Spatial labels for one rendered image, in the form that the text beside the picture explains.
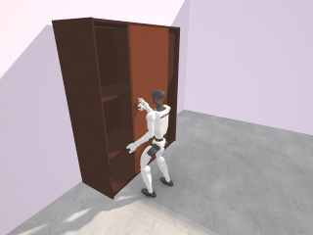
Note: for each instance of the wardrobe door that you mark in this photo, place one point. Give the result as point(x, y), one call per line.
point(171, 71)
point(148, 65)

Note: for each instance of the robot left forearm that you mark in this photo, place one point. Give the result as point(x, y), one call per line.
point(142, 140)

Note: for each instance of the robot left thigh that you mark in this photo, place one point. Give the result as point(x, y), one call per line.
point(149, 152)

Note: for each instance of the left robot upper arm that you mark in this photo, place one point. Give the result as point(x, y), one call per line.
point(150, 117)

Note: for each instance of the robot right hand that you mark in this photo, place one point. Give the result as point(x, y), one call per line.
point(145, 106)

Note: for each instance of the robot left hand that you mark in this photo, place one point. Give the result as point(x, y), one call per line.
point(131, 147)

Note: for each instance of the right robot shin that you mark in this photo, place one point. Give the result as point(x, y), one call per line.
point(163, 168)

